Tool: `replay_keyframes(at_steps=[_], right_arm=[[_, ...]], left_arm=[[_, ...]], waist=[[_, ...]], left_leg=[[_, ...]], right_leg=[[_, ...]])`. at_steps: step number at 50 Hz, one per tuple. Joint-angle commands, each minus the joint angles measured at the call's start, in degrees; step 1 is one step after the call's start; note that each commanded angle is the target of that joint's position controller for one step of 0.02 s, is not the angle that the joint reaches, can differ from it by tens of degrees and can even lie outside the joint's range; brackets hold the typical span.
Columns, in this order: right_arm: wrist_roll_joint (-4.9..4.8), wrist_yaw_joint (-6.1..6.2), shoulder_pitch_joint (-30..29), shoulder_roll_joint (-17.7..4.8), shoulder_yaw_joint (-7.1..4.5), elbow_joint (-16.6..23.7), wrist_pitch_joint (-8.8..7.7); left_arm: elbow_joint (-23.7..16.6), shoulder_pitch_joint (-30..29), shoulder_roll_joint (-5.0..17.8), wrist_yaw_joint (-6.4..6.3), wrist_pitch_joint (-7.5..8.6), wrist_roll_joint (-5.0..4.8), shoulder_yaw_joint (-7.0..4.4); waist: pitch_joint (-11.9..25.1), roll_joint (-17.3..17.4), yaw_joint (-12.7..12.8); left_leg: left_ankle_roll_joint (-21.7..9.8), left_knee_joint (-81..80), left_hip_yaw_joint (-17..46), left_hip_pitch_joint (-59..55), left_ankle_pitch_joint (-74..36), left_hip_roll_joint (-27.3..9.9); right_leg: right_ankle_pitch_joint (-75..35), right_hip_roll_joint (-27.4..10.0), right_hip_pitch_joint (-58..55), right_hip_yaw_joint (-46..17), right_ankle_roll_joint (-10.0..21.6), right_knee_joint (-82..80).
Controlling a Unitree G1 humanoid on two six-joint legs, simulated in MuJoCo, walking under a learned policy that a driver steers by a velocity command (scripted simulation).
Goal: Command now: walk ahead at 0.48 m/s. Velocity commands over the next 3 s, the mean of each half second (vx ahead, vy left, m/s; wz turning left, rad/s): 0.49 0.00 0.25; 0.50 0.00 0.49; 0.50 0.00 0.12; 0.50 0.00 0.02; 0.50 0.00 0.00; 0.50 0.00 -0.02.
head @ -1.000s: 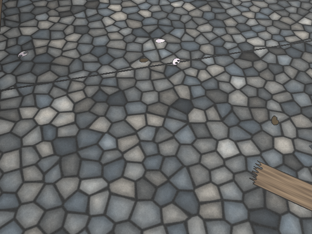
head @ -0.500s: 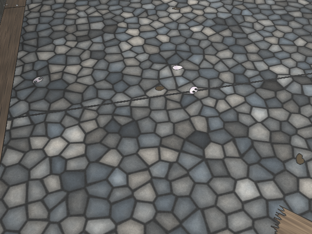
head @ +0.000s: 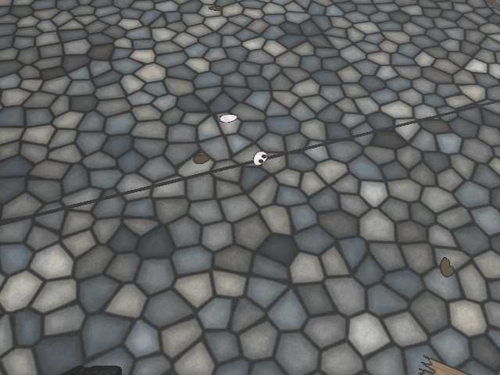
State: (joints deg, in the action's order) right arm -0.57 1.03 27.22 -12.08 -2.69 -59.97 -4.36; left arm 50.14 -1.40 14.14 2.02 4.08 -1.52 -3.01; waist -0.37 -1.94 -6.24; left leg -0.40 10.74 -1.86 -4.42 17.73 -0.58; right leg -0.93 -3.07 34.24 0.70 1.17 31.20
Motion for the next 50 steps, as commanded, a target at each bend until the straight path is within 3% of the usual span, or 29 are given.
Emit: replay_keyframes(at_steps=[1,2,3,4,5,6,7,8,9,10,12,13,16,21,26,29,30,31,32,33,34,35,36,37,38,39,42,46,50], right_arm=[[-0.48,0.34,1.56,-10.84,-2.56,0.88,0.35],[-0.49,0.34,0.47,-11.48,-2.84,1.15,0.55],[-0.61,0.38,-0.86,-11.47,-2.88,1.52,0.79],[-0.27,0.37,-1.82,-10.5,-2.49,2.28,0.93],[0.77,0.28,-0.52,-7.73,-1.54,4.11,0.66],[0.2,-0.2,4.67,-0.79,0.46,3.93,-0.73],[-1.69,-0.44,-0.19,-6.6,-1.13,4.07,-1.92],[-2.65,-0.41,-5.0,-9.17,-1.93,5.59,-2.57],[-2.36,0.12,-7.15,-9.08,-2.21,5.78,-2.59],[-1.69,0.52,-7.91,-8.33,-2.69,5.82,-2.02],[-1.61,0.48,-5.58,-5.0,-2.65,5.48,-0.3],[-1.7,0.44,-5.83,-4.1,-2.63,5.81,0.37],[-1.19,0.32,-10.92,-4.78,-2.97,8.4,1.22],[-0.55,-1.68,-20.41,-4.04,-2.08,12.08,0.74],[-0.68,-3.78,-28.87,-3.8,-1.18,17.47,0.98],[-0.8,-4.77,-25.79,-6.84,-2.47,19.08,1.41],[-1.0,-4.82,-20.17,-8.92,-3.57,18.24,1.58],[-1.16,-4.26,-10.89,-12.21,-5.41,16.13,1.67],[-1.05,-2.75,-2.84,-17.76,-7.25,14.56,2.31],[-1.2,-2.68,-6.11,-20.44,-7.23,16.26,1.84],[-0.29,-2.84,-4.38,-15.67,-5.59,16.63,1.42],[0.17,-2.71,-6.48,-12.94,-4.88,16.8,0.78],[-0.02,-2.87,-10.52,-11.54,-4.47,17.35,0.15],[0.03,-2.72,-13.83,-9.83,-3.93,18.13,-0.17],[0.48,-2.48,-15.51,-9.3,-3.56,18.96,-0.27],[0.33,-2.25,-15.81,-9.68,-3.57,19.18,-0.28],[-0.1,-1.03,-13.58,-12.22,-4.14,18.99,-0.37],[-0.1,-0.27,-10.67,-11.63,-3.89,17.91,0.0],[-0.24,-0.63,-6.7,-11.44,-3.7,15.49,-0.11]], left_arm=[[-5.75,-8.01,4.19,0.86,1.41,-0.17,-0.51],[-5.11,-4.94,5.63,0.81,1.49,-0.01,-1.15],[-3.09,2.03,7.47,0.53,1.49,0.15,-2.26],[0.23,12.85,10.37,0.03,1.36,0.09,-3.8],[2.29,23.06,14.77,-0.69,1.02,1.15,-4.94],[3.17,24.95,15.64,-0.29,0.74,1.03,-4.56],[2.81,22.08,10.38,-0.4,0.79,0.77,-3.14],[1.98,17.16,8.09,-0.62,1.07,0.65,-2.45],[1.33,12.98,6.65,-0.57,1.46,1.05,-2.0],[1.31,10.66,4.84,-0.35,1.92,1.56,-1.58],[2.39,9.82,3.27,-0.35,2.43,2.24,-1.26],[3.09,10.36,3.58,-0.59,2.61,2.16,-1.35],[4.26,11.75,5.76,-1.72,2.89,2.5,-1.81],[4.56,13.82,7.57,-2.92,2.57,2.25,-1.91],[6.27,20.04,9.53,-3.38,0.5,1.14,-2.46],[4.99,18.45,12.0,-3.94,-0.94,0.87,-3.18],[4.47,17.7,12.68,-4.16,-1.47,0.93,-3.36],[3.8,16.52,12.5,-4.3,-1.7,0.75,-3.18],[2.34,17.48,10.35,-4.18,-1.05,1.91,-2.33],[-0.37,21.03,2.69,-2.84,1.1,2.17,-0.01],[-1.63,14.57,7.92,-1.72,3.84,0.15,-1.08],[-3.19,10.46,9.04,-1.29,4.97,-1.55,-1.38],[-2.9,10.07,8.15,-1.61,5.28,-0.96,-1.3],[-2.23,10.49,8.88,-2.05,4.76,0.35,-1.94],[-2.05,11.64,8.97,-2.06,3.84,0.83,-2.23],[-2.29,12.25,8.66,-2.11,3.0,1.24,-2.39],[-4.23,8.25,6.75,-2.57,1.68,2.37,-1.99],[-5.88,1.07,4.58,-1.92,2.02,2.13,-0.85],[-7.78,-3.72,5.98,-0.99,2.67,1.22,-0.71]], waist=[[-6.1,9.02,2.21],[-4.0,9.8,4.28],[0.27,9.87,8.12],[7.02,8.75,12.88],[16.31,-0.35,14.81],[23.98,-14.51,11.87],[17.66,-8.99,13.14],[9.44,-6.61,12.01],[5.97,-1.9,9.93],[3.0,-1.47,8.27],[1.72,-3.38,5.74],[0.54,-3.15,5.23],[-2.48,-1.29,5.19],[-4.56,0.24,7.56],[-6.23,1.3,10.01],[-1.59,-2.38,6.38],[1.66,-3.3,3.06],[6.3,-2.23,-1.95],[12.16,6.27,-3.87],[17.9,17.74,2.72],[19.93,10.35,-0.91],[12.99,7.82,-0.53],[7.12,1.37,2.67],[5.06,0.66,4.68],[3.95,1.56,6.38],[3.37,1.76,7.27],[1.06,2.69,6.95],[-0.15,5.53,3.55],[-1.59,6.88,1.14]], left_leg=[[-8.3,0.3,6.89,-0.16,-24.41,-15.7],[-7.72,3.89,6.04,-0.31,-34.65,-15.56],[-6.62,11.24,4.06,0.89,-45.48,-13.98],[-4.83,22.94,2.01,7.08,-46.5,-11.15],[-2.25,43.11,-0.45,24.29,-26.6,-6.33],[-0.19,59.36,4.49,39.92,15.12,3.05],[-1.26,65.85,10.17,45.66,14.72,-0.09],[-2.27,65.93,8.51,47.91,9.69,-2.78],[-2.47,63.04,7.56,44.98,4.32,-5.41],[-2.46,60.09,7.53,42.26,1.12,-6.91],[-2.74,57.34,7.99,37.36,-1.84,-8.35],[-2.66,56.16,7.95,37.67,-2.37,-8.62],[-1.77,50.17,9.04,43.3,-9.3,-8.43],[-1.8,33.61,4.08,42.11,-22.81,-6.59],[-3.6,26.0,0.05,46.32,-17.99,-4.88],[-6.38,25.67,-4.84,37.12,-9.31,0.12],[-7.83,25.46,-5.85,29.65,-7.23,2.39],[-10.1,21.27,-4.92,15.8,-10.53,4.31],[-13.89,19.99,10.48,-1.72,-10.24,-4.95],[-25.45,10.53,44.9,-18.28,-1.3,-18.31],[-23.36,5.77,47.07,-19.25,-0.74,-18.43],[-20.76,5.85,38.07,-13.63,-4.44,-16.57],[-18.92,5.37,30.89,-3.95,-11.22,-13.91],[-17.49,4.81,26.0,2.88,-16.36,-11.99],[-17.12,3.62,24.0,7.9,-19.04,-10.64],[-17.14,2.57,23.07,10.69,-20.14,-9.94],[-16.97,0.86,18.8,16.22,-22.86,-8.11],[-12.74,1.07,12.63,18.99,-18.11,-4.24],[-11.87,2.91,15.31,13.95,-13.88,-7.19]], right_leg=[[3.77,0.81,0.35,0.86,2.09,-3.01],[5.14,2.33,-5.32,2.03,3.14,-3.41],[4.85,4.1,-15.3,3.41,4.61,-3.96],[3.6,3.14,-30.78,2.2,6.67,-2.82],[6.73,-10.08,-51.36,-14.72,11.49,-1.59],[17.92,-20.68,-61.76,-39.77,18.36,-10.93],[21.56,-18.56,-56.39,-37.38,15.71,-13.61],[16.82,-16.93,-47.8,-27.8,13.16,-14.62],[11.93,-14.9,-39.38,-21.61,11.57,-16.41],[8.15,-12.89,-32.99,-16.47,10.54,-18.4],[5.74,-11.04,-26.89,-10.48,9.77,-21.54],[4.12,-10.98,-25.25,-8.3,9.92,-22.71],[-0.01,-11.16,-24.9,-3.47,10.16,-24.96],[-4.31,-9.3,-26.55,5.45,8.0,-26.36],[-13.44,-12.8,-39.57,8.87,7.18,-21.04],[-39.25,-13.4,-42.81,11.4,5.41,-9.96],[-45.18,-12.93,-41.69,11.95,4.71,-1.52],[-41.76,-10.86,-35.91,12.87,2.93,10.91],[-18.85,-7.49,-20.8,13.22,0.39,29.75],[31.56,6.35,3.19,4.76,-2.66,49.66],[32.0,3.98,9.14,-6.59,-0.62,52.11],[27.85,1.35,11.74,-6.36,0.98,49.65],[23.81,-1.32,9.49,-6.09,1.16,43.48],[21.86,-3.17,5.51,-5.92,0.62,38.09],[20.62,-4.07,1.73,-6.16,0.0,35.84],[19.94,-4.15,0.16,-5.91,-0.99,33.21],[13.38,-3.26,0.59,-4.13,-4.14,23.33],[-4.18,-0.74,-3.92,-2.36,-4.52,5.43],[-6.86,0.05,-3.8,-2.82,-2.74,-0.53]])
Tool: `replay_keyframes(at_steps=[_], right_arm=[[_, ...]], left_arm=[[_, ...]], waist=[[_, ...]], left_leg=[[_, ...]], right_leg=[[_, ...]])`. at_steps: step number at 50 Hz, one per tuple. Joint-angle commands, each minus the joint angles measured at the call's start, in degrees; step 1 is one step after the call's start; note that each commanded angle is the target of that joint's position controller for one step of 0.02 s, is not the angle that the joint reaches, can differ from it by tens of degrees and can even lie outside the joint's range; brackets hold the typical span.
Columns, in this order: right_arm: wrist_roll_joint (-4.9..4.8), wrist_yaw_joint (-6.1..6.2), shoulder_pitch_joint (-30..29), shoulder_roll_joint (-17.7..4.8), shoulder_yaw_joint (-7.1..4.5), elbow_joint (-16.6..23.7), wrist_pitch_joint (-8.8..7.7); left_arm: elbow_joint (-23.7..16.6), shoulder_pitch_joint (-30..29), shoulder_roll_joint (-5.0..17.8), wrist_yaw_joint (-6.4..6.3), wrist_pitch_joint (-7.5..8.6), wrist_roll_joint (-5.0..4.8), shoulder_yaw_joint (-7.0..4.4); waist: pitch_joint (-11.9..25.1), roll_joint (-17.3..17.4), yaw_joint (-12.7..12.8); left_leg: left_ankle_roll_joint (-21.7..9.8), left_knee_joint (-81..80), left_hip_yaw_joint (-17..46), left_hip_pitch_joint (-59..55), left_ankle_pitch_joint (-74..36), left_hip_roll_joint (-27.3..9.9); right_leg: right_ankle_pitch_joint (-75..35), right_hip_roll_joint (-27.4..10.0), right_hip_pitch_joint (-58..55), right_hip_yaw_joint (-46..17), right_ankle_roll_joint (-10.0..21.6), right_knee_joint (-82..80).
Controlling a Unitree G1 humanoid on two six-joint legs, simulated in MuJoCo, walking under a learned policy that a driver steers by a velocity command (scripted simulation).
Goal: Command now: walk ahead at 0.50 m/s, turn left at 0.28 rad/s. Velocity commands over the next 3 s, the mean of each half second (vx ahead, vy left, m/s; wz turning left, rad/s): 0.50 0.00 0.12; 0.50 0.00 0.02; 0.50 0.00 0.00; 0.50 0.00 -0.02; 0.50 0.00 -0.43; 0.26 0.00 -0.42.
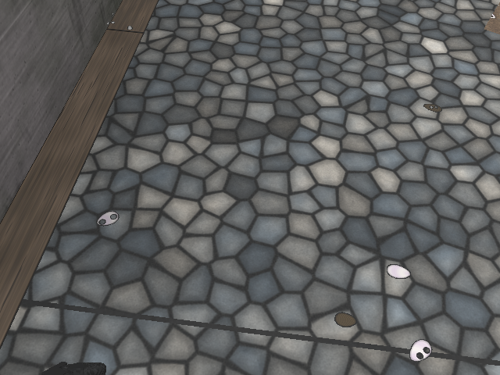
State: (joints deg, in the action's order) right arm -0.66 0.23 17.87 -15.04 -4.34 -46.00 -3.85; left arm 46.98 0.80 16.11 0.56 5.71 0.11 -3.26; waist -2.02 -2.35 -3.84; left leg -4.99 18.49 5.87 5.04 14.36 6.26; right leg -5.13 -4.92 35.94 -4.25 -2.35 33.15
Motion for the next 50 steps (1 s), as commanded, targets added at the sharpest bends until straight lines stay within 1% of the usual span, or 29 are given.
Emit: replay_keyframes(at_steps=[1,4,5,6,7,8,9,10,11,12,14,16,19,23,28,30,31,32,33,34,35,36,37,38,39,41,43,46,50], right_arm=[[-0.19,0.22,3.4,-8.47,-2.02,1.11,-0.48],[0.03,0.73,4.22,-9.27,-2.25,0.43,0.32],[-0.01,0.83,3.17,-9.44,-2.22,0.7,0.58],[0.19,0.78,2.28,-8.38,-1.73,1.18,0.72],[0.89,0.75,1.66,-6.47,-0.74,2.54,0.74],[-0.37,0.4,10.39,-1.98,0.47,2.57,-0.22],[-1.04,0.41,8.68,-5.84,0.13,2.07,-0.82],[-1.65,0.3,2.46,-9.02,-0.7,3.42,-1.14],[-1.15,0.41,-1.41,-8.74,-0.53,4.46,-1.34],[-0.17,0.44,-3.57,-8.24,-0.71,5.03,-1.45],[0.11,0.31,-1.92,-6.55,-0.78,4.88,-1.02],[0.15,0.32,-1.88,-4.82,-0.37,5.13,-0.57],[0.51,0.35,-7.12,-3.79,0.27,6.93,-0.51],[0.08,-0.44,-14.35,-2.47,1.02,8.51,-1.02],[-0.53,-1.99,-21.24,-3.4,1.08,11.35,-1.61],[-0.45,-2.39,-19.55,-4.85,0.6,11.35,-1.83],[-0.25,-2.33,-15.68,-6.19,-0.07,10.41,-1.89],[-0.03,-1.99,-7.55,-8.54,-1.37,7.88,-1.84],[0.65,-1.37,2.9,-12.03,-2.58,5.62,-1.65],[1.26,-1.21,7.25,-17.23,-3.66,4.52,-1.2],[0.36,-1.31,8.08,-12.31,-2.38,4.35,-0.91],[0.14,-1.22,3.69,-10.0,-1.39,4.7,-0.89],[0.34,-1.16,0.03,-8.69,-0.91,5.28,-0.87],[0.81,-1.42,-3.11,-7.45,-0.53,5.35,-0.99],[1.22,-1.59,-5.1,-5.86,-0.03,5.54,-1.37],[0.94,-1.85,-5.98,-6.22,-0.22,4.96,-2.05],[0.81,-1.59,-5.21,-7.56,-0.6,3.9,-2.49],[0.63,-0.84,-2.95,-8.57,-0.84,2.31,-2.22],[-0.01,-0.28,1.23,-10.11,-1.16,-0.12,-1.73]], left_arm=[[-5.12,-6.67,4.66,0.75,1.3,-0.4,-0.55],[-5.25,-4.86,6.36,1.35,2.1,-0.46,-0.96],[-4.29,-1.09,7.24,1.34,2.34,-0.41,-1.45],[-2.14,6.15,9.18,1.14,2.51,-0.05,-2.49],[-0.63,16.29,12.11,0.9,2.51,0.58,-3.25],[1.77,22.86,16.17,1.12,1.72,0.53,-4.61],[2.18,22.81,10.87,1.52,1.47,-1.25,-3.22],[1.23,18.56,7.86,1.35,1.23,-1.37,-2.29],[0.15,14.48,6.87,1.14,0.79,-0.56,-1.79],[-0.12,12.07,5.56,1.15,0.62,-0.06,-1.28],[0.09,11.14,4.54,1.13,0.82,0.58,-0.74],[0.92,12.18,5.69,0.93,1.03,-0.08,-0.96],[1.83,13.78,8.0,0.19,0.72,-0.45,-1.55],[3.24,17.27,8.65,-0.19,0.04,-1.15,-1.5],[5.54,21.89,9.33,-0.37,-1.47,-1.46,-1.57],[5.76,21.37,10.36,-0.66,-2.1,-1.49,-1.92],[5.57,20.26,10.96,-0.79,-2.35,-1.53,-2.06],[5.27,19.52,10.28,-0.89,-2.59,-1.42,-1.76],[3.82,18.98,8.26,-1.0,-2.43,-0.39,-0.81],[2.62,25.33,1.58,-0.66,-1.19,-0.09,1.22],[3.59,23.88,5.28,-0.12,0.08,-0.96,0.52],[1.86,19.13,8.95,0.28,0.78,-2.39,-0.55],[1.07,15.37,8.56,0.26,1.02,-2.5,-0.44],[0.76,13.81,7.81,0.08,0.85,-1.67,-0.56],[1.13,14.52,7.46,-0.09,0.14,-1.11,-0.88],[1.71,16.53,4.88,-0.21,-1.3,-0.87,-0.46],[0.81,14.31,4.29,-0.45,-1.96,-0.43,-0.35],[-0.95,8.37,3.68,-0.18,-1.7,-0.03,-0.1],[-3.07,0.36,2.63,0.62,-1.0,-0.51,0.59]], waist=[[-0.13,7.33,-1.41],[-0.02,8.95,0.27],[1.6,9.45,2.65],[6.57,8.53,6.11],[15.14,4.2,10.3],[22.46,-13.08,7.71],[20.41,-11.27,9.38],[11.27,-6.07,9.76],[6.97,-1.49,8.47],[3.26,0.06,7.19],[2.98,-2.28,4.74],[2.66,-2.58,4.15],[1.56,-1.14,5.11],[0.31,-1.12,7.67],[-1.68,-1.53,9.09],[-0.45,-2.44,7.06],[1.98,-3.0,4.43],[7.03,-2.16,0.31],[15.07,1.15,-3.83],[22.74,15.46,-1.37],[25.28,16.0,-2.79],[15.41,12.57,-2.26],[9.96,8.32,-0.89],[5.83,5.86,1.0],[4.53,6.42,3.04],[3.91,7.23,5.02],[2.37,6.41,5.34],[0.67,5.37,3.82],[-0.81,5.23,0.75]], left_leg=[[-7.23,-3.37,8.73,1.6,-11.42,-15.24],[-6.33,0.68,11.32,-4.65,-19.14,-18.12],[-5.46,4.26,10.53,-5.17,-27.16,-17.21],[-4.06,12.36,8.14,-3.76,-34.17,-14.15],[-1.93,27.66,4.93,4.73,-25.61,-10.46],[3.02,48.33,0.15,27.22,5.9,-1.17],[2.93,54.74,4.55,36.04,18.56,-2.28],[2.5,56.59,4.11,39.98,14.02,-5.34],[2.36,54.73,1.4,38.83,9.24,-8.31],[2.59,50.88,0.31,37.5,6.12,-10.15],[2.89,46.27,-0.24,32.18,3.17,-12.37],[3.8,41.97,-1.52,32.0,2.26,-13.25],[5.31,32.06,-2.84,33.95,-5.77,-13.77],[5.45,18.39,-5.24,29.84,-17.64,-11.55],[3.65,11.6,-5.48,30.94,-15.37,-9.81],[2.05,9.92,-5.95,27.41,-11.27,-8.75],[0.91,8.82,-7.33,21.23,-10.39,-7.19],[-0.87,7.75,-8.42,9.59,-11.8,-6.04],[-4.24,10.98,-1.01,-7.92,-14.59,-13.32],[-13.15,7.16,25.26,-28.24,-5.11,-27.25],[-14.55,0.78,36.05,-29.09,1.37,-29.22],[-11.96,-0.42,27.81,-21.81,2.31,-27.16],[-10.28,-1.72,20.33,-13.34,-1.02,-24.43],[-9.43,-3.87,15.67,-5.57,-5.2,-22.28],[-8.63,-5.8,12.23,-0.57,-8.79,-20.42],[-9.36,-8.85,8.83,4.59,-12.04,-19.56],[-9.9,-10.76,5.57,6.16,-14.3,-19.1],[-8.65,-11.87,1.31,5.47,-15.34,-17.55],[-6.89,-11.74,-2.02,3.98,-13.59,-16.69]], right_leg=[[-0.53,2.0,-4.22,1.97,1.54,-3.63],[7.29,2.84,-5.11,2.74,4.13,-5.58],[8.33,4.14,-10.14,4.17,5.43,-7.2],[6.58,4.15,-20.49,4.25,7.43,-7.31],[5.74,-4.2,-36.36,-4.88,11.35,-5.27],[18.05,-16.23,-57.12,-30.34,20.84,-9.74],[31.19,-17.11,-57.69,-39.51,20.54,-16.19],[33.18,-15.21,-50.5,-31.64,17.6,-17.16],[28.32,-12.99,-42.82,-24.91,15.93,-18.04],[22.22,-10.93,-36.15,-20.32,15.69,-19.61],[13.86,-8.24,-30.54,-14.8,15.2,-21.74],[8.19,-7.87,-28.77,-11.02,16.01,-23.54],[2.2,-7.15,-28.75,-6.28,15.88,-25.35],[0.81,-4.5,-28.71,-0.57,13.53,-25.48],[-0.98,-8.53,-36.99,-1.82,12.82,-21.99],[-7.92,-9.67,-39.77,-1.87,11.75,-18.34],[-16.76,-8.97,-39.82,-0.78,10.94,-13.78],[-22.68,-6.42,-37.47,1.4,9.55,-4.7],[-12.89,-3.69,-27.01,3.4,7.63,10.23],[18.89,6.46,-3.65,5.55,3.65,32.24],[37.8,6.41,3.81,-1.67,3.87,40.11],[34.94,3.11,8.62,-1.59,4.5,42.45],[29.92,0.33,7.79,-0.01,4.74,40.21],[26.45,-1.34,5.84,0.67,4.4,36.18],[24.02,-2.91,2.22,0.17,4.21,33.37],[21.88,-3.46,-1.43,0.59,3.24,30.35],[17.66,-3.75,0.37,0.88,2.15,25.9],[7.17,-3.39,2.05,1.39,1.34,14.93],[-1.39,-0.73,-1.56,3.61,1.48,2.68]])
Over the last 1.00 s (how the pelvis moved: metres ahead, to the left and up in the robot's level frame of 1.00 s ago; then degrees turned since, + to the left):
0.56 0.06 0.00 25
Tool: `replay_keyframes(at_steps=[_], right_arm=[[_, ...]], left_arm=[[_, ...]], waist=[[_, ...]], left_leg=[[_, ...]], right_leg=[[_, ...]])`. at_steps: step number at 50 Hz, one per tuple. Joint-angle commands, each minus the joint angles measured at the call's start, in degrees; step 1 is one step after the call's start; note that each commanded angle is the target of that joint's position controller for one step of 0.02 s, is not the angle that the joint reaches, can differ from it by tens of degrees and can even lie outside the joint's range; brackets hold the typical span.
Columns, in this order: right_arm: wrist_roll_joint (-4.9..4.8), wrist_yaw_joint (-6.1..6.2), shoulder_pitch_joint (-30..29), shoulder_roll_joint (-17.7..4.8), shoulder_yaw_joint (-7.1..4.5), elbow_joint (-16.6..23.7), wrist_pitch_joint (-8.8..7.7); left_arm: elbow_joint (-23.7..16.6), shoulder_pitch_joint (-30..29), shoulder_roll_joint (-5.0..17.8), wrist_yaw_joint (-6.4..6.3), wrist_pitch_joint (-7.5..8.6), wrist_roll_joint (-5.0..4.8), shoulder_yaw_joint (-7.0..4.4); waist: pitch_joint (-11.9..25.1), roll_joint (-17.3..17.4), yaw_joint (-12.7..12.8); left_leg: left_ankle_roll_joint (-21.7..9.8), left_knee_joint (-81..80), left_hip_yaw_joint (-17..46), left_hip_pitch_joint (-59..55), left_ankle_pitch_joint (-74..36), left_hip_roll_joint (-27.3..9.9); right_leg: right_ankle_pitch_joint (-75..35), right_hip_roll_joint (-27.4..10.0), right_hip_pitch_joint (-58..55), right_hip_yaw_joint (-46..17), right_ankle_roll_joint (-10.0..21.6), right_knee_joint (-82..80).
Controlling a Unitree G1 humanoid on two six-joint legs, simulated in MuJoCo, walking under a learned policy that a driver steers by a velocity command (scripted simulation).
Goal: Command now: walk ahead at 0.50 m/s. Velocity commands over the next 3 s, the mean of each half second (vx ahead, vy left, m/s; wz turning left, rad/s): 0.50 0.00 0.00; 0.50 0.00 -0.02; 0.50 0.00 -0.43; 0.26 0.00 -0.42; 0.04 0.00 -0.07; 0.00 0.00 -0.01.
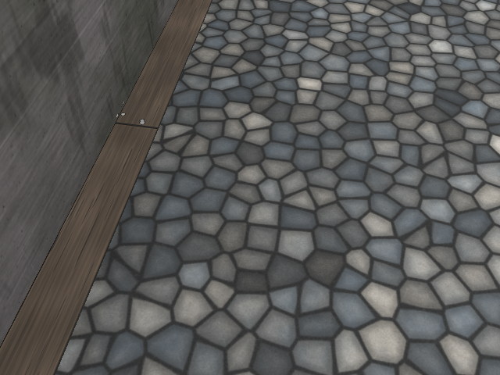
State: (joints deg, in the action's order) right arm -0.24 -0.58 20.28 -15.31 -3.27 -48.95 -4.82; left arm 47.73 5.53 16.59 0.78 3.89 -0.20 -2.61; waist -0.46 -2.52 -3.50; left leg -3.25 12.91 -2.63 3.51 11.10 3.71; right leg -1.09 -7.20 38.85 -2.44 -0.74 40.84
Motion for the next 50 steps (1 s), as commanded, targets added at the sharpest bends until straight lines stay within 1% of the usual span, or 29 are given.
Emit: replay_keyframes(at_steps=[1,4,6,7,8,9,10,11,12,13,14,15,17,19,25,30,33,34,35,36,37,38,39,40,41,42,44,47,50], right_arm=[[-0.59,0.56,-0.01,-10.06,-2.3,2.09,-0.57],[-0.91,0.8,1.79,-10.41,-2.54,0.34,0.36],[-0.99,1.06,1.49,-10.95,-2.79,-0.26,1.04],[-1.01,1.18,0.52,-11.33,-2.86,-0.24,1.37],[-0.94,1.3,-0.13,-10.65,-2.54,-0.16,1.73],[-0.17,1.5,0.36,-8.44,-1.5,0.71,1.8],[0.3,1.0,6.76,-2.58,0.37,2.1,0.65],[-0.23,0.73,5.44,-4.29,0.18,1.25,-0.68],[-1.85,0.3,0.51,-8.84,-1.09,2.46,-1.49],[-2.11,0.35,-3.3,-8.9,-1.02,3.41,-1.77],[-1.35,0.65,-5.37,-8.39,-1.15,3.74,-1.58],[-0.79,0.9,-4.93,-7.94,-1.46,3.49,-0.94],[-0.48,1.01,-2.78,-5.54,-1.13,2.76,0.36],[-0.11,1.23,-4.71,-4.92,-1.0,3.56,0.92],[-0.2,0.32,-16.19,-2.89,-0.08,6.36,0.17],[-0.83,-1.23,-22.95,-3.67,0.13,9.01,-0.44],[-0.71,-1.75,-19.47,-5.91,-0.64,8.57,-0.79],[-0.5,-1.58,-13.61,-7.43,-1.58,6.83,-0.84],[-0.25,-1.07,-4.14,-10.41,-3.04,3.93,-0.77],[0.95,-0.62,3.71,-16.05,-4.38,2.64,-0.57],[0.03,-0.94,5.92,-15.31,-4.09,1.64,-0.24],[-0.5,-0.89,3.71,-10.97,-2.69,2.01,-0.31],[-0.44,-0.71,-0.96,-9.5,-2.18,2.86,-0.35],[0.03,-0.68,-4.71,-8.14,-1.74,3.47,-0.34],[0.61,-0.81,-7.18,-6.56,-1.29,3.78,-0.52],[1.01,-0.92,-8.35,-5.65,-1.03,3.74,-0.71],[0.43,-0.7,-8.53,-6.49,-1.22,2.98,-1.23],[0.58,0.24,-6.72,-8.26,-1.72,1.34,-1.46],[0.62,0.92,-5.76,-8.56,-1.63,0.16,-1.34]], left_arm=[[-4.42,-5.9,2.3,0.62,0.9,-0.37,-0.01],[-6.19,-8.77,3.32,1.49,1.29,-0.6,-0.12],[-6.26,-7.3,4.54,1.89,1.6,-0.6,-0.5],[-5.55,-4.19,5.57,1.88,1.75,-0.53,-1.03],[-3.32,2.94,7.47,1.6,1.8,-0.35,-2.21],[-0.82,13.01,11.07,1.08,1.76,0.08,-3.6],[0.31,19.23,17.12,0.68,1.2,0.63,-5.12],[0.63,20.39,12.82,0.88,0.93,-0.36,-3.92],[0.03,16.25,9.98,0.78,0.96,-0.6,-2.91],[-1.0,12.17,8.29,0.63,0.91,-0.31,-2.44],[-1.47,8.68,6.58,0.74,0.94,0.15,-1.92],[-1.79,6.59,4.86,0.84,1.23,0.74,-1.39],[-1.45,5.86,4.93,0.96,1.77,0.72,-1.47],[-0.53,6.94,6.44,0.61,2.22,0.48,-1.92],[1.89,11.91,8.16,-0.68,1.58,-0.34,-2.31],[4.57,16.49,8.95,-0.95,0.19,-0.97,-2.71],[4.81,15.23,10.05,-1.3,-0.68,-1.12,-3.21],[4.6,13.99,9.95,-1.4,-1.01,-1.16,-3.14],[4.15,14.22,8.17,-1.52,-1.19,-0.68,-2.43],[2.42,18.91,3.2,-1.25,-0.51,0.28,-0.74],[3.19,21.3,0.36,-0.87,0.83,0.19,0.28],[2.39,15.95,6.49,-0.41,1.84,-1.45,-1.31],[0.93,11.36,7.71,-0.3,2.45,-2.29,-1.61],[0.69,9.16,7.35,-0.61,2.54,-1.78,-1.68],[0.78,9.08,6.81,-0.79,2.12,-1.15,-1.99],[1.18,10.36,5.75,-0.81,1.43,-0.96,-1.99],[1.28,11.26,3.63,-1.01,0.19,-0.66,-1.64],[-0.2,7.2,3.23,-1.1,-0.44,-0.33,-1.59],[-1.32,3.0,2.5,-0.43,-0.09,-0.61,-1.36]], waist=[[-2.72,5.41,-0.14],[-3.42,5.88,-0.34],[-2.38,6.86,1.12],[-0.54,7.48,3.15],[3.78,6.89,6.76],[11.63,4.12,10.41],[19.85,-9.36,8.88],[23.0,-11.79,10.25],[14.12,-7.66,10.02],[8.65,-4.03,8.72],[4.27,-1.54,7.07],[2.41,-2.4,5.04],[2.0,-3.2,3.09],[0.74,-1.9,2.77],[-1.87,-0.63,6.27],[-3.87,-0.86,8.03],[-1.52,-2.29,4.87],[1.98,-2.17,1.41],[8.49,-0.61,-2.38],[18.1,9.47,-2.36],[23.14,18.76,-1.85],[16.76,13.62,-2.92],[9.49,10.85,-1.91],[5.43,7.31,-0.4],[2.87,7.2,1.51],[2.6,8.2,3.11],[1.65,7.64,4.5],[-0.3,5.99,3.99],[-1.36,5.91,2.54]], left_leg=[[-8.56,-5.59,6.7,3.78,-9.97,-14.86],[-7.74,-2.34,7.75,-2.89,-11.95,-17.67],[-6.66,0.76,8.28,-6.0,-17.16,-18.85],[-5.83,4.51,7.51,-6.46,-24.88,-18.24],[-4.46,12.85,5.29,-5.18,-32.78,-15.62],[-2.48,26.85,2.69,2.78,-27.1,-12.56],[2.23,49.76,-0.06,26.63,-3.5,-3.27],[2.37,58.54,7.81,35.73,22.33,-0.84],[1.45,62.47,9.09,41.47,19.84,-4.49],[0.83,60.6,7.27,41.52,14.46,-7.67],[0.99,56.69,6.27,39.51,10.3,-9.71],[1.08,53.46,6.72,35.71,7.32,-11.41],[1.9,50.61,6.39,31.43,4.79,-12.14],[3.07,46.31,6.03,33.16,0.83,-12.52],[3.94,25.3,3.46,32.51,-16.13,-10.3],[2.25,17.65,3.55,33.68,-13.71,-8.7],[-0.13,15.55,2.18,27.2,-7.45,-6.66],[-1.45,14.15,0.34,18.75,-7.36,-4.8],[-3.39,15.38,1.23,4.34,-8.66,-5.7],[-10.48,16.41,21.16,-18.55,-6.35,-19.8],[-15.58,7.31,42.18,-26.98,4.05,-26.33],[-12.91,5.08,39.03,-22.86,10.48,-24.51],[-10.87,3.73,31.52,-14.82,8.23,-22.78],[-10.05,1.97,25.96,-7.03,3.48,-20.7],[-9.48,0.04,21.74,-0.87,-1.02,-18.76],[-9.28,-1.65,19.27,2.71,-3.29,-17.57],[-9.98,-4.28,15.87,6.17,-6.61,-16.97],[-10.13,-6.54,11.24,5.27,-10.19,-17.15],[-7.83,-7.41,4.62,4.4,-11.8,-15.24]], right_leg=[[-5.33,1.87,-4.26,1.72,0.07,-6.53],[-0.7,2.47,-2.52,1.13,1.85,-10.23],[3.73,3.38,-5.31,1.78,3.35,-11.76],[5.31,4.84,-10.33,3.29,4.34,-12.74],[4.92,6.64,-20.34,5.01,5.8,-13.92],[2.28,1.59,-36.58,-0.09,8.68,-11.2],[9.98,-12.71,-59.19,-25.49,18.01,-13.79],[17.81,-15.33,-62.23,-39.7,20.28,-22.3],[21.87,-13.52,-55.8,-32.33,17.26,-23.39],[20.1,-11.32,-47.65,-25.0,15.23,-24.44],[16.18,-9.16,-39.48,-19.82,14.38,-26.52],[12.27,-7.2,-33.86,-16.04,13.44,-28.41],[7.55,-6.04,-28.83,-12.15,14.01,-31.4],[2.99,-5.83,-27.89,-8.86,14.78,-33.23],[-0.05,-3.07,-30.21,-1.06,12.21,-34.48],[-0.5,-6.85,-39.1,-1.89,11.55,-31.13],[-12.07,-8.04,-42.88,-1.92,9.89,-25.14],[-20.95,-6.17,-42.2,-0.09,8.71,-18.22],[-20.95,-2.97,-36.88,2.27,6.97,-6.52],[-2.61,3.35,-17.38,5.27,3.52,15.21],[34.34,10.69,-3.17,-0.1,1.97,27.72],[33.91,7.1,3.41,-4.17,2.95,33.19],[28.32,4.16,5.57,-2.43,3.75,32.43],[23.32,1.76,3.71,-1.2,3.65,29.59],[19.92,-0.02,0.65,-1.34,3.38,26.33],[17.94,-0.96,-2.78,-1.63,3.11,24.75],[16.22,-1.61,-4.21,-1.19,2.0,21.46],[8.26,-2.01,0.55,-1.36,0.29,13.99],[-1.74,-0.65,0.01,-0.63,0.34,4.22]])
Over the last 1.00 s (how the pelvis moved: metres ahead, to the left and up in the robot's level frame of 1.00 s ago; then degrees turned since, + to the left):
0.57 0.01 0.00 2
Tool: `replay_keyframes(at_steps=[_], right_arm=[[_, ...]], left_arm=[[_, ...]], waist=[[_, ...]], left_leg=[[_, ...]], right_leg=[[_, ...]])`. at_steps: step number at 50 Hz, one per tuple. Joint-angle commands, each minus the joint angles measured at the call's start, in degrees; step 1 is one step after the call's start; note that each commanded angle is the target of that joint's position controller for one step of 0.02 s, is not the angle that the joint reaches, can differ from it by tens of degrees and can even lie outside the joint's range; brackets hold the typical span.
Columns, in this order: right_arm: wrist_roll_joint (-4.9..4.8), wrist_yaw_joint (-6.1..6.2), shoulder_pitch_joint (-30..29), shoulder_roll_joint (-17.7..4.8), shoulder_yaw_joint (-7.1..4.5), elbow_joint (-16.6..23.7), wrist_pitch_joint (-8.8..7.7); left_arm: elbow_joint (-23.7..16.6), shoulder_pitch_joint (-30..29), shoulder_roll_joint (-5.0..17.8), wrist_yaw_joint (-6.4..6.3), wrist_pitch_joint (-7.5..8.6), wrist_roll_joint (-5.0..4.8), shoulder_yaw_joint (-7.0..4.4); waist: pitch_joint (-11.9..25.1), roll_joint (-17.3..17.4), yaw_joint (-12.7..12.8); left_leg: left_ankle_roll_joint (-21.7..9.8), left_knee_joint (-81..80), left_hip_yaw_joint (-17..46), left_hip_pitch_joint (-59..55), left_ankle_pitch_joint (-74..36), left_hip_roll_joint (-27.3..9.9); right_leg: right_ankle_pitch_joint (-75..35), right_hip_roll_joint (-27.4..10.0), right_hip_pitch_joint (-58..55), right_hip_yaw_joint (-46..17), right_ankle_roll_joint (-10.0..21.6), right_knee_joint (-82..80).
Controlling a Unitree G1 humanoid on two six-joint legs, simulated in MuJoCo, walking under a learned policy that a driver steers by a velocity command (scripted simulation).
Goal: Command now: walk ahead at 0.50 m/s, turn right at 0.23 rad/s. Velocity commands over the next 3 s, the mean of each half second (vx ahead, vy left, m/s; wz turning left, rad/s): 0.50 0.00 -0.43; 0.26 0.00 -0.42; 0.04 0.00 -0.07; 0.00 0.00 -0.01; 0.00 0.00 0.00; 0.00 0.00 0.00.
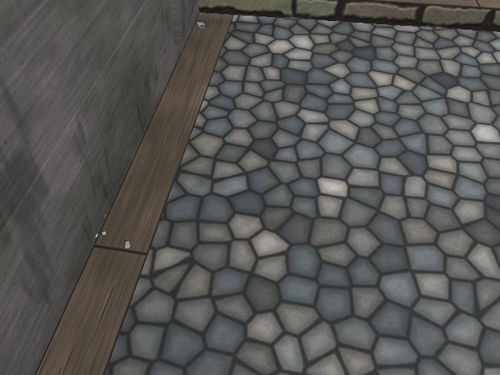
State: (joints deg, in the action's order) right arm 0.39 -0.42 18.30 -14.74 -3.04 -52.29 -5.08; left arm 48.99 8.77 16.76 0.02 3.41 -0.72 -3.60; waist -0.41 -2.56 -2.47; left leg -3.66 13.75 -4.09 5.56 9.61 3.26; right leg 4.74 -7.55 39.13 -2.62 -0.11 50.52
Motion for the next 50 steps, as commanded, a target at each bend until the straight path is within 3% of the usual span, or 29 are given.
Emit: replay_keyframes(at_steps=[1,5,8,10,12,13,14,15,16,17,18,19,22,24,28,32,34,35,36,37,38,39,40,41,42,44,46,48,50], right_arm=[[-0.01,0.91,-3.27,-9.41,-1.86,3.08,-1.08],[-0.16,0.98,0.29,-9.72,-2.04,0.81,-0.51],[-0.7,1.11,0.76,-10.28,-2.42,0.04,0.81],[-0.99,1.69,-0.93,-11.95,-2.96,0.67,1.74],[-0.91,2.5,-2.53,-12.37,-2.99,1.63,2.93],[-0.07,2.86,-1.57,-11.05,-2.24,3.06,2.72],[1.56,1.43,4.7,-2.1,0.65,5.27,0.82],[-0.6,0.38,-0.55,-6.93,-0.16,5.32,-1.72],[-2.59,-0.24,-6.05,-9.4,-0.84,7.13,-3.25],[-2.25,-0.02,-8.26,-8.91,-0.63,7.73,-3.99],[-0.9,0.38,-9.21,-9.07,-1.07,7.55,-3.98],[-0.34,0.51,-8.48,-9.43,-1.49,7.6,-3.35],[0.41,0.73,-7.61,-7.4,-1.43,8.19,-1.42],[0.64,0.9,-11.6,-6.2,-1.02,9.71,-0.97],[-0.01,0.24,-19.56,-4.67,-0.35,12.16,-1.41],[-0.03,-0.29,-21.14,-7.16,-1.27,13.96,-1.89],[0.09,-0.43,-17.69,-8.59,-1.93,13.16,-2.3],[0.56,-0.22,-13.92,-9.22,-2.29,12.3,-2.58],[1.88,-0.12,-8.19,-12.04,-2.75,11.62,-2.72],[2.54,0.08,-5.02,-14.51,-2.81,11.42,-2.17],[0.29,-0.54,-2.43,-14.02,-3.17,10.06,-0.94],[-0.06,-0.51,-6.22,-9.87,-2.07,12.06,-0.29],[0.39,-0.38,-9.5,-7.6,-1.13,12.51,0.45],[1.01,-0.24,-11.65,-6.03,-0.26,12.5,0.89],[1.18,-0.12,-13.02,-5.85,0.01,11.83,1.19],[1.44,-0.2,-14.18,-5.91,0.1,10.37,1.2],[0.94,-0.18,-15.25,-7.02,-0.25,9.46,1.17],[0.12,-0.12,-14.9,-8.56,-0.71,8.48,1.48],[-0.36,-0.11,-15.07,-9.31,-0.72,7.74,2.09]], left_arm=[[-3.19,-2.17,1.99,0.59,0.53,-0.21,-0.2],[-5.93,-8.35,1.2,1.73,0.68,-0.48,0.32],[-8.14,-10.42,1.72,2.96,0.64,-0.46,0.24],[-8.79,-7.97,3.42,3.57,0.54,-0.27,-0.57],[-6.09,5.1,7.52,3.33,0.23,-0.29,-3.09],[-4.26,14.7,12.41,2.33,-0.19,-0.3,-4.99],[-4.21,15.04,17.21,2.03,-0.11,-1.08,-5.76],[-5.05,16.84,12.2,1.94,0.13,-0.85,-4.26],[-5.15,14.54,9.76,1.68,0.47,-0.35,-3.6],[-6.01,10.99,8.65,1.54,0.73,-0.26,-3.27],[-6.98,7.26,6.91,1.49,0.7,-0.06,-2.74],[-8.04,5.1,5.62,1.29,0.73,0.62,-2.21],[-8.85,4.65,6.89,0.5,0.75,0.17,-2.52],[-8.67,6.26,8.66,-0.31,0.68,-0.08,-3.06],[-8.03,9.49,8.94,-0.95,-0.04,-0.43,-3.27],[-6.92,12.31,8.32,-1.54,-1.56,-0.63,-3.36],[-8.1,10.48,7.86,-2.12,-2.28,-0.36,-3.35],[-9.18,8.51,6.97,-2.19,-2.42,-0.4,-3.04],[-10.65,8.22,4.35,-2.19,-2.34,0.2,-2.06],[-10.05,18.66,0.06,-2.43,-2.39,1.12,-0.98],[-9.89,25.35,4.77,-2.25,-2.31,-0.44,-1.19],[-8.82,20.81,8.98,-2.53,-3.01,-1.11,-2.37],[-9.84,14.28,10.25,-2.92,-3.98,-0.93,-2.77],[-9.88,11.1,9.68,-3.14,-4.85,-0.52,-2.78],[-10.53,10.09,8.29,-3.19,-5.42,-0.24,-2.64],[-10.26,11.61,4.22,-3.12,-5.87,-0.12,-1.62],[-10.02,11.4,2.55,-3.04,-5.72,0.46,-0.85],[-10.02,9.74,3.01,-2.72,-5.87,0.61,-0.61],[-9.71,8.81,4.16,-2.3,-6.43,0.51,-0.78]], waist=[[-1.89,5.87,0.74],[-4.09,5.28,-1.97],[-4.67,5.4,-1.78],[-2.12,7.07,0.53],[5.56,6.96,7.72],[11.96,0.88,11.13],[17.61,-13.39,4.97],[21.83,-7.37,8.88],[13.98,-5.23,9.63],[9.44,0.19,7.76],[5.68,2.62,5.5],[4.64,1.54,3.36],[2.62,0.62,1.39],[0.95,0.46,2.37],[0.08,-1.46,5.78],[1.15,-3.07,5.81],[2.85,-4.47,3.65],[4.62,-4.12,1.17],[11.02,-0.27,-1.09],[19.06,14.16,2.64],[25.89,21.44,3.3],[19.98,13.08,1.62],[13.37,9.18,0.71],[9.31,6.53,0.92],[6.57,7.02,2.26],[5.18,9.93,4.2],[7.17,10.79,4.49],[9.0,10.99,3.61],[8.36,10.41,3.64]], left_leg=[[-6.82,-8.57,4.22,2.19,-10.34,-14.45],[-6.0,-7.91,-0.12,-3.8,-11.98,-16.18],[-4.91,-3.63,-1.5,-11.12,-19.35,-18.74],[-3.55,3.43,-3.18,-13.66,-37.65,-19.22],[-0.96,21.92,-6.1,-10.39,-49.91,-16.59],[1.24,39.43,-6.51,3.12,-35.36,-14.2],[5.05,59.4,-2.05,29.88,17.43,-1.21],[4.01,65.73,9.24,37.26,23.32,-1.14],[2.53,65.18,9.77,41.58,18.46,-4.21],[1.94,60.77,9.31,40.07,13.7,-6.75],[2.38,55.5,8.95,36.57,11.19,-8.36],[2.8,52.92,9.33,32.25,9.63,-9.46],[5.43,44.79,7.98,29.07,7.4,-9.58],[7.04,36.65,7.06,29.28,0.57,-8.57],[7.46,20.35,6.28,23.07,-14.81,-4.74],[5.99,13.54,7.94,20.3,-13.84,-1.94],[4.31,11.82,8.41,16.86,-11.22,-1.81],[2.96,8.57,7.64,11.21,-15.52,-2.86],[-0.43,10.81,12.6,-0.73,-27.86,-10.12],[-8.47,15.76,27.48,-18.96,-50.88,-25.01],[-15.18,13.4,43.7,-24.06,-36.12,-32.04],[-13.1,10.51,38.73,-18.32,-25.42,-27.67],[-10.31,9.46,30.12,-11.21,-21.67,-23.82],[-9.41,8.41,24.81,-4.85,-22.52,-20.89],[-8.99,7.1,21.5,0.69,-23.0,-18.88],[-8.36,4.76,15.49,7.23,-25.98,-15.49],[-9.22,4.77,12.87,8.15,-30.97,-15.41],[-9.73,4.49,12.87,7.37,-28.53,-16.42],[-9.13,3.76,13.2,8.8,-16.84,-16.49]], right_leg=[[-9.96,0.48,-1.22,0.21,-0.11,-8.58],[-12.48,2.34,-1.06,1.86,1.35,-15.48],[-5.69,3.3,0.88,2.98,3.45,-17.55],[0.85,6.06,-4.01,6.17,5.37,-17.31],[1.48,10.78,-21.58,8.7,8.32,-19.66],[0.38,4.29,-39.72,-2.98,11.92,-20.08],[9.61,-9.69,-60.29,-34.96,23.32,-25.27],[14.83,-11.3,-63.99,-43.64,23.65,-32.31],[10.94,-9.48,-58.78,-35.16,20.66,-33.13],[5.91,-7.11,-50.6,-28.61,18.79,-33.37],[-0.07,-5.14,-42.11,-23.57,17.66,-34.37],[-4.42,-3.75,-36.51,-20.85,17.44,-35.75],[-9.13,-2.03,-28.57,-16.63,17.82,-38.39],[-9.43,-0.38,-25.66,-13.81,16.77,-39.08],[-2.9,3.03,-22.5,-11.27,12.89,-37.92],[-9.72,2.44,-28.62,-15.69,9.92,-28.98],[-12.36,2.46,-31.25,-18.72,8.36,-22.89],[-12.99,4.78,-30.48,-17.97,6.46,-17.74],[-7.2,7.76,-26.67,-15.32,4.15,-6.53],[32.32,15.08,-13.64,-9.65,0.57,10.81],[38.06,13.7,-5.75,-8.69,-0.89,22.95],[32.67,11.11,-3.17,-9.62,-2.5,27.27],[28.54,9.86,-2.19,-7.05,-3.28,26.58],[26.44,8.81,-3.16,-6.33,-3.78,24.15],[24.83,7.45,-5.69,-5.98,-3.74,20.31],[23.14,7.06,-13.12,-3.13,-3.81,9.98],[21.14,6.74,-18.98,-1.23,-4.12,0.37],[16.23,6.39,-23.18,-0.32,-3.7,-6.58],[11.31,6.63,-27.3,0.74,-2.58,-12.92]])
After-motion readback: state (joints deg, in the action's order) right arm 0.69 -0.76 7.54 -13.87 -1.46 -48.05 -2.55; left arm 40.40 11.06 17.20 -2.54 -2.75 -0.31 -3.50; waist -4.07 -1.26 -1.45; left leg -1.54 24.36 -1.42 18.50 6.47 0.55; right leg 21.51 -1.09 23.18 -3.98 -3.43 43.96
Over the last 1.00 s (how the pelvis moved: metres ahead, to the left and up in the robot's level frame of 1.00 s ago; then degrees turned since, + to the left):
0.56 0.01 0.00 -1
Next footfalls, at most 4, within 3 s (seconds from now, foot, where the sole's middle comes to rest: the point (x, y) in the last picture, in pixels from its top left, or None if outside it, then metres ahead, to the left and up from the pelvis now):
0.26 right None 0.32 -0.16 -0.79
0.72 left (258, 324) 0.64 -0.04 -0.79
1.08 right None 0.49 -0.25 -0.79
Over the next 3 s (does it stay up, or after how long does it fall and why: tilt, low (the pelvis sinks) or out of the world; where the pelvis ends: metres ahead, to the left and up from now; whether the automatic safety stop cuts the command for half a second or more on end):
stays up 0.53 -0.14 -0.01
